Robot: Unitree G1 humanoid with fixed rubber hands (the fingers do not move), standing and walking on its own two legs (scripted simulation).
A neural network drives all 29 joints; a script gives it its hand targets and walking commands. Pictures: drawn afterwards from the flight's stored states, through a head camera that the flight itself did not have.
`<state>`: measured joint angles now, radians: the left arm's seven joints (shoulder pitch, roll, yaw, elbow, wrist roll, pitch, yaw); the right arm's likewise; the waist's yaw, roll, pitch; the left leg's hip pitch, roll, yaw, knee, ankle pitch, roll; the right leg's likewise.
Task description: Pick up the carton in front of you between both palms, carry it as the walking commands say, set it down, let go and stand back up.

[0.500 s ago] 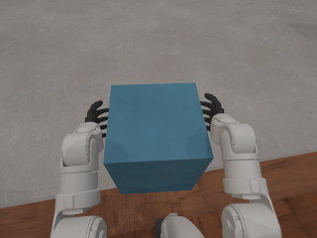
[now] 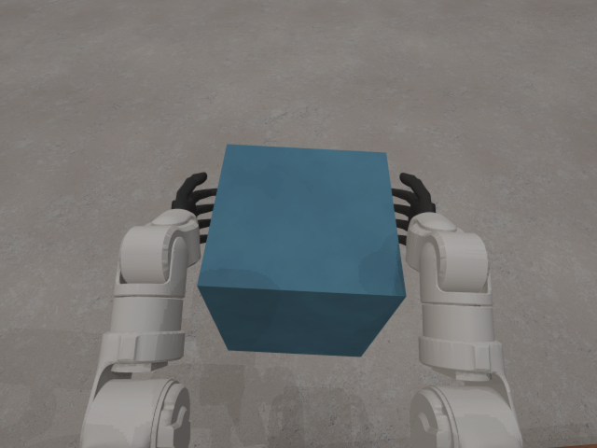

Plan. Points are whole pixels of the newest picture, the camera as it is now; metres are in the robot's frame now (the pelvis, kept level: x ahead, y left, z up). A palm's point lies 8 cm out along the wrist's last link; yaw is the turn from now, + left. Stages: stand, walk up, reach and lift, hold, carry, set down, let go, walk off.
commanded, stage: carry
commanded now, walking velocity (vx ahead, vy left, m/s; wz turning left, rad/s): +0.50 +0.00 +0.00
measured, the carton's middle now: (300, 260) +0.35 +0.01 +0.05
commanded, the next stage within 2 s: none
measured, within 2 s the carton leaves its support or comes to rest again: neither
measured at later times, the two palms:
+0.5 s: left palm (251, 146) +0.74 +0.13 -0.04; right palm (378, 142) +0.75 -0.17 -0.04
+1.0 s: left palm (251, 72) +1.08 +0.15 -0.03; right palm (354, 74) +1.06 -0.14 -0.02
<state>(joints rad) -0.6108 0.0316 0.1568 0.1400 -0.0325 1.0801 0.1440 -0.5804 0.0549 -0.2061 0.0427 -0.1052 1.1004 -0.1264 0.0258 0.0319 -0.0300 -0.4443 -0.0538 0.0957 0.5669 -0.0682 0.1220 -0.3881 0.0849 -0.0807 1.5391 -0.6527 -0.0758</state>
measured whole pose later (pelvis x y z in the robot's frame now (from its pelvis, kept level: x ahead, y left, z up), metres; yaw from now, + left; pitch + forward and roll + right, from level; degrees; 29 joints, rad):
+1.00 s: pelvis +0.72 +0.03 -0.12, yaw -2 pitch +6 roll -2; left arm -0.56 -0.02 0.17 0.05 0.03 1.13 0.14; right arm -0.54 0.05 -0.20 0.02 -0.06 1.11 -0.14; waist -0.02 0.02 -0.02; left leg -0.41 0.00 0.14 0.43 -0.12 0.10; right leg -0.45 0.01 -0.05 1.11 -0.40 -0.01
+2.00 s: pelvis +1.30 +0.02 -0.12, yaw -2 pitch +4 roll -1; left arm -0.17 -0.14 0.12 -0.29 0.13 1.24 0.10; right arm -0.17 0.14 -0.12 -0.27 -0.12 1.20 -0.09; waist -0.02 -0.02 -0.11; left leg -0.33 0.05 0.24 0.42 -0.16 0.06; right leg -0.46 -0.08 -0.08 1.10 -0.35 -0.01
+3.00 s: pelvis +1.93 +0.01 -0.11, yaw -3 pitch +4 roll -1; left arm -0.16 -0.13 0.10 -0.33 0.13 1.23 0.09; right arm -0.16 0.13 -0.11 -0.32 -0.11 1.19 -0.09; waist -0.02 -0.01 -0.05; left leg -0.27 0.04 0.24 0.35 -0.16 0.07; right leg -0.52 -0.10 -0.08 1.06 -0.27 -0.01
